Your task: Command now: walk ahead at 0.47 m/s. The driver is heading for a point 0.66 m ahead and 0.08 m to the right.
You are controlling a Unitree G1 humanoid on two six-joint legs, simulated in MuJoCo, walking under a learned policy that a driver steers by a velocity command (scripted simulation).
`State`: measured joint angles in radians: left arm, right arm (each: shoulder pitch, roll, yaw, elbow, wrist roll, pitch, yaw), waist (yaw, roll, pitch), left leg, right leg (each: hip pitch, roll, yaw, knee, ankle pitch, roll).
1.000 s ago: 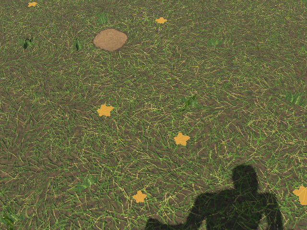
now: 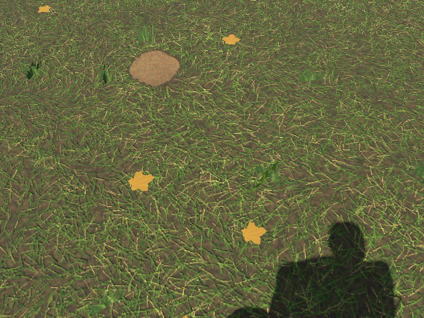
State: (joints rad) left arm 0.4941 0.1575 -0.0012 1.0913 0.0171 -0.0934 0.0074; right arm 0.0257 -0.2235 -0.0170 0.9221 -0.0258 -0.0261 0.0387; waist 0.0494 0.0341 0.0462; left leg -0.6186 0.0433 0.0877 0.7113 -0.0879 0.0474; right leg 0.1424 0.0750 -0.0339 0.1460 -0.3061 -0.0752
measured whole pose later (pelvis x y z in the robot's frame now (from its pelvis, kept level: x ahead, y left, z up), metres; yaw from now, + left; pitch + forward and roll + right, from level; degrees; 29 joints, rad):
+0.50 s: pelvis +0.28 +0.02 +0.01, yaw +0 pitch +0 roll +1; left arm 0.07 0.21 0.03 0.92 0.03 -0.03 -0.03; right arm 0.45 -0.18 -0.02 1.08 -0.01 -0.10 0.00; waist -0.05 -0.03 0.05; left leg 0.04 -0.11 0.08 0.18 -0.23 0.10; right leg -0.64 -0.11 -0.03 0.75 -0.03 -0.03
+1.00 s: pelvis +0.53 -0.02 +0.01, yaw +0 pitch -1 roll +0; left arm 0.36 0.17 0.02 1.07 0.02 -0.08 0.01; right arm 0.15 -0.20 -0.04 0.98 -0.02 -0.03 -0.01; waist 0.02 0.03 0.09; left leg -0.54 0.04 0.00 0.79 -0.18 0.03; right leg -0.10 0.07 -0.10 0.30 -0.19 -0.09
